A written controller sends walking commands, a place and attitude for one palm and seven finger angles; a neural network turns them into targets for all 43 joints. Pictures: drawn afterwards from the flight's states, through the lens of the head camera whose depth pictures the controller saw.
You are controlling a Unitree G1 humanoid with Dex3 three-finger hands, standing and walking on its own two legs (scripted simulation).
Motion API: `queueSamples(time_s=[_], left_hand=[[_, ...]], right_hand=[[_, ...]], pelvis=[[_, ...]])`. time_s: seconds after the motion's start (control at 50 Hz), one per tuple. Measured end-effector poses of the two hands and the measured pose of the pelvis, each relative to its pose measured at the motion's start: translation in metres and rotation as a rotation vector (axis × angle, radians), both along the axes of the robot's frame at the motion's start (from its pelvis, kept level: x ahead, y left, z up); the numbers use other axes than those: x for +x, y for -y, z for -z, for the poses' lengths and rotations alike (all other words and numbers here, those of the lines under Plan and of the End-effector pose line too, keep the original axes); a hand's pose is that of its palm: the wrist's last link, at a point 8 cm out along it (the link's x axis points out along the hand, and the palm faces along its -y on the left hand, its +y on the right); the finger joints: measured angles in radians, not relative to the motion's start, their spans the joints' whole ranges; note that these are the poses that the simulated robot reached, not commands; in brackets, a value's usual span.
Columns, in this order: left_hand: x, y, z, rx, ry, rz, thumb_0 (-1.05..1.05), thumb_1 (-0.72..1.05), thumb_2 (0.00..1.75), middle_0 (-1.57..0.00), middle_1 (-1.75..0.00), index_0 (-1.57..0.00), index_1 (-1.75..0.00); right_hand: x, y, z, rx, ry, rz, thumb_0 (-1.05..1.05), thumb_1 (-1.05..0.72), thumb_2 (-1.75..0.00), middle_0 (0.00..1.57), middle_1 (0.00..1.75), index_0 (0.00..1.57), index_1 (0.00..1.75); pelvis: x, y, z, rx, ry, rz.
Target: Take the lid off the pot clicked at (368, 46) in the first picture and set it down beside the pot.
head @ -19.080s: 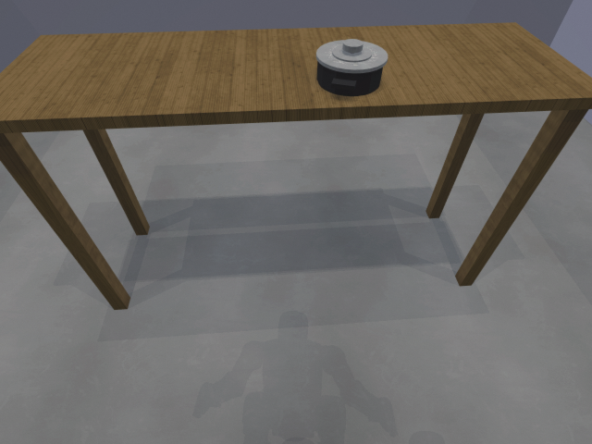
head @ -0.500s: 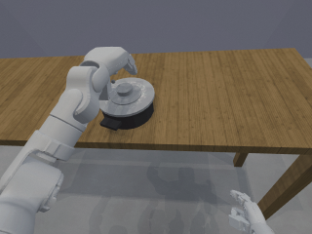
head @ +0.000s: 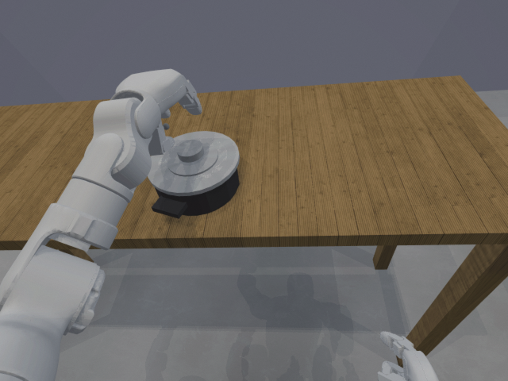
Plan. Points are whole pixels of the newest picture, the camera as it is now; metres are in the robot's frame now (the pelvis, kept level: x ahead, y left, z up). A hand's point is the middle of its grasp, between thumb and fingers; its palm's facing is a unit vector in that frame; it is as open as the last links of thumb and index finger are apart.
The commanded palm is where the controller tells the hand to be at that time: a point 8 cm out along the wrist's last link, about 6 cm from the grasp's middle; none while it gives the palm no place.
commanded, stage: move the open hand above the knob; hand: left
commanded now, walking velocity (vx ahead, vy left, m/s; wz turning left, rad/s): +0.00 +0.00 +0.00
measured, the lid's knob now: (190, 150) +0.46 +0.12 +0.15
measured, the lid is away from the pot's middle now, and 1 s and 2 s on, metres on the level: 0.00 0.00 0.01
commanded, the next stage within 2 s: lower the open fingers around the knob in 0.38 s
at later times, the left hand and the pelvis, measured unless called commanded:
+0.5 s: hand (165, 127) +0.42 +0.13 +0.23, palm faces -0.11 -0.03 -0.99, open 9.9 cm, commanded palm +0.39 +0.14 +0.28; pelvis +0.00 +0.00 +0.00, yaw +1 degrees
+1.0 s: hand (181, 154) +0.41 +0.12 +0.18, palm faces -0.24 -0.06 -0.97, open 10.0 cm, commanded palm +0.40 +0.14 +0.24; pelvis +0.00 +0.00 +0.00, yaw +0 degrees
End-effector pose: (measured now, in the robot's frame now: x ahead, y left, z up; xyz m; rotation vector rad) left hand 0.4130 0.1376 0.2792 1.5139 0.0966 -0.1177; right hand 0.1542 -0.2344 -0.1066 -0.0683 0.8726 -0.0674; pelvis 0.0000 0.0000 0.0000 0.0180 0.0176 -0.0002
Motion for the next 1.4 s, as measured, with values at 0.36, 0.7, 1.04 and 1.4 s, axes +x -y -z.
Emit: queueSamples(time_s=[0.36,0.7,1.04,1.4], left_hand=[[-0.018,0.002,0.011,0.009,-0.006,0.043,0.0,-0.37,1.66,-0.88,-0.08,-0.88,-0.09],[-0.009,0.01,0.022,-0.001,-0.061,0.053,0.0,-0.37,1.66,-0.88,-0.08,-0.88,-0.09],[-0.007,0.013,0.044,-0.012,-0.088,0.076,0.0,-0.37,1.66,-0.87,-0.08,-0.89,-0.09],[0.011,-0.001,0.052,-0.035,-0.118,-0.003,0.0,-0.37,1.66,-0.88,-0.09,-0.87,-0.08]], right_hand=[[0.025,-0.011,-0.011,0.01,0.056,-0.043,0.01,-0.91,-0.9,0.2,0.3,0.2,0.3],[0.013,-0.009,-0.004,0.005,0.018,-0.027,0.01,-0.91,-0.9,0.2,0.3,0.2,0.3],[0.005,0.0,-0.002,-0.017,-0.01,-0.004,0.01,-0.91,-0.9,0.2,0.3,0.2,0.3],[0.005,0.004,-0.003,-0.031,-0.015,0.014,0.01,-0.91,-0.9,0.2,0.3,0.2,0.3]], pelvis=[[-0.002,-0.002,0.0,-0.003,0.011,-0.011],[0.001,-0.003,0.0,-0.003,0.006,-0.013],[0.003,-0.001,0.0,-0.005,0.01,-0.009],[0.007,0.001,0.0,-0.005,-0.003,-0.009]])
